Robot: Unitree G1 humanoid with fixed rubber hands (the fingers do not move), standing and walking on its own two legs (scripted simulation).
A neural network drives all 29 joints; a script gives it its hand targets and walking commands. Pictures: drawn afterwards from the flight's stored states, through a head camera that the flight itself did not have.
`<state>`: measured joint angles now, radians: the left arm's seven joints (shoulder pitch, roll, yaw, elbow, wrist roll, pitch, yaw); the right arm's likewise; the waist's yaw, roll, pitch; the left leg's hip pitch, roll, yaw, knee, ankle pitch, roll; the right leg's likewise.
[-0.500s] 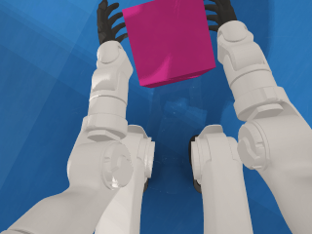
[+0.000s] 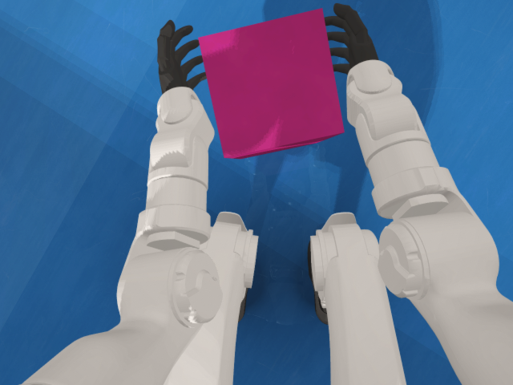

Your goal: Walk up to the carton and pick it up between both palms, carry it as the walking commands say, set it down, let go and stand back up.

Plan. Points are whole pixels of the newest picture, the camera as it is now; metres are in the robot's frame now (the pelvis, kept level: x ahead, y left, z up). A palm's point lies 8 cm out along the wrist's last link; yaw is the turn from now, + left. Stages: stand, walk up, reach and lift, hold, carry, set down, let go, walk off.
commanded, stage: reach and lift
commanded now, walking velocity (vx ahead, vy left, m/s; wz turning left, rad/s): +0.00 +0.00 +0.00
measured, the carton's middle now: (271, 102) +0.50 +0.01 -0.19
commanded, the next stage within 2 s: none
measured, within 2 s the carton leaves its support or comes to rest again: neither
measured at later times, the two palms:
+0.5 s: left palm (151, 86) +0.48 +0.12 -0.02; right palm (377, 59) +0.50 -0.11 -0.04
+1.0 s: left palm (109, 82) +0.45 +0.13 +0.06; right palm (402, 49) +0.47 -0.11 +0.04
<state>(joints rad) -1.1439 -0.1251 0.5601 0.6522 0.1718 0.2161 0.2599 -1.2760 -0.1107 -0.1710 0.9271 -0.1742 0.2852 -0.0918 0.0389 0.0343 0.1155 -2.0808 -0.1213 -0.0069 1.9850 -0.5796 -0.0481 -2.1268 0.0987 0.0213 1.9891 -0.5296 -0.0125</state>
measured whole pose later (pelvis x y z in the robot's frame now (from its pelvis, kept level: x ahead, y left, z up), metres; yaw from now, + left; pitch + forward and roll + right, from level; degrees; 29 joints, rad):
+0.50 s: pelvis +0.00 +0.00 +0.05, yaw +0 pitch +36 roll +2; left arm -1.05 -0.17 0.59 0.66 0.23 0.24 0.24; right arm -1.15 -0.05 -0.24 0.91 -0.23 0.30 -0.09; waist 0.05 0.03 0.01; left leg -1.91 -0.13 -0.03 1.83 -0.55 -0.05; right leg -1.95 0.09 0.02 1.83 -0.51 -0.02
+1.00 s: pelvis +0.00 +0.00 +0.11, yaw -1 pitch +32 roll +2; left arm -0.94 -0.20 0.58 0.65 0.26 0.25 0.23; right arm -1.02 0.01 -0.27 0.88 -0.27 0.31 -0.09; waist 0.05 0.03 -0.04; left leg -1.69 -0.12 -0.05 1.66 -0.53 -0.04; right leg -1.72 0.09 0.03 1.66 -0.49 -0.02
